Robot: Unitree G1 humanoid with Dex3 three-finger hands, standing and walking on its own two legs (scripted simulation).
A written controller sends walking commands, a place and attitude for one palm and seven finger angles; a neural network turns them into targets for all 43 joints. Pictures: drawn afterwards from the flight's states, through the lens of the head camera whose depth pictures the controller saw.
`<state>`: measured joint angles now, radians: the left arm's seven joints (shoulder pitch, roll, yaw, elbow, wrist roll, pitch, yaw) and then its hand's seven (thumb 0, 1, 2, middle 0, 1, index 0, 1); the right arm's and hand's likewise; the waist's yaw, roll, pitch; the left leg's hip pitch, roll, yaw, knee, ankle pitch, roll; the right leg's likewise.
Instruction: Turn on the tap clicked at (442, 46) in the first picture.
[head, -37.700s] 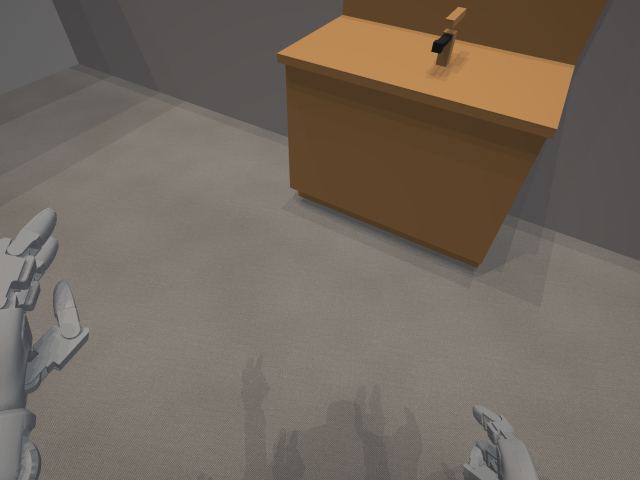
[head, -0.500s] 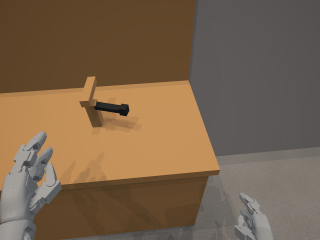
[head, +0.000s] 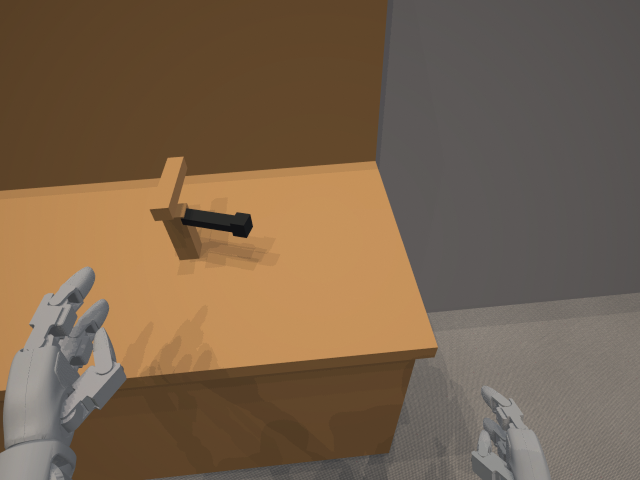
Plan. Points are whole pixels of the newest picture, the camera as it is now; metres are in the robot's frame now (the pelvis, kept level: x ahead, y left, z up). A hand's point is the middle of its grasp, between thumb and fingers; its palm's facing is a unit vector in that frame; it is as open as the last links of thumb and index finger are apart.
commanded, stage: turn the palm inward beside the body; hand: left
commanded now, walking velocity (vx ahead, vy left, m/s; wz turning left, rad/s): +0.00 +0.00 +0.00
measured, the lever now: (241, 225) +0.47 +0.20 +0.05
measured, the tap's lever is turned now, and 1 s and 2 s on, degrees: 71 71 71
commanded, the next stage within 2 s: reach beside the lever's end, fingers flat in 0.10 s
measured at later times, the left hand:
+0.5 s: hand (122, 351) +0.20 +0.24 +0.12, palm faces +0.43 -0.89 -0.15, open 7.4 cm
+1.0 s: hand (128, 313) +0.26 +0.27 +0.10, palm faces +0.43 -0.89 -0.12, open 7.5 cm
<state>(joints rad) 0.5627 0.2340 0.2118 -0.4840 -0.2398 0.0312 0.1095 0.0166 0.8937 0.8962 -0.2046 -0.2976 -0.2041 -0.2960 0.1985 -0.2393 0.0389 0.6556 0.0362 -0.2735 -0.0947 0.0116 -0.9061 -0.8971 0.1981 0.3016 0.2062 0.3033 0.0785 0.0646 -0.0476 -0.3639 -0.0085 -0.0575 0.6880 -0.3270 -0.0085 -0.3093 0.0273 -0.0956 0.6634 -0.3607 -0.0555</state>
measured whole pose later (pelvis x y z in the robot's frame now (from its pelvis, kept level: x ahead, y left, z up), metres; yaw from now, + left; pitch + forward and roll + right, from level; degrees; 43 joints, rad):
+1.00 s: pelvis +0.00 +0.01 +0.00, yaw -1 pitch +3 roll +0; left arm 0.18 0.27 0.32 0.01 -0.23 -0.07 0.07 0.02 0.90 0.90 -0.19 -0.27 -0.19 -0.27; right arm 0.19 -0.25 0.02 0.71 0.04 -0.23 -0.10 0.01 -0.91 -0.90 0.20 0.30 0.21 0.30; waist 0.04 0.05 -0.03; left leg -0.40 -0.01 -0.04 0.66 -0.31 0.00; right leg -0.35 0.03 -0.07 0.64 -0.34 -0.05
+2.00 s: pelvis -0.01 +0.02 -0.02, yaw -2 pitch +11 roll -2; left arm -0.30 0.42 0.48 0.66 -0.17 -0.28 -0.01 0.02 0.90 0.90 -0.15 -0.15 -0.15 -0.15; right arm 0.27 -0.27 0.00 0.71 0.02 -0.08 -0.08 0.01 -0.91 -0.90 0.20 0.30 0.21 0.30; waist -0.03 0.03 -0.07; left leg -0.67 0.00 -0.03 0.85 -0.37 0.02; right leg -0.61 0.03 -0.07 0.78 -0.37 -0.03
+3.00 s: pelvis +0.00 +0.02 -0.02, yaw -2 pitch +11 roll -2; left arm -0.25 0.35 0.42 0.59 -0.15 -0.30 0.07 0.02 0.90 0.90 -0.15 -0.15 -0.15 -0.15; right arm 0.27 -0.26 0.00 0.68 0.01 -0.04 -0.06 0.01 -0.91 -0.90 0.20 0.30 0.21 0.30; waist -0.04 0.03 -0.09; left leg -0.67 0.01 -0.03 0.87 -0.39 0.02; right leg -0.61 0.04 -0.07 0.81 -0.39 -0.03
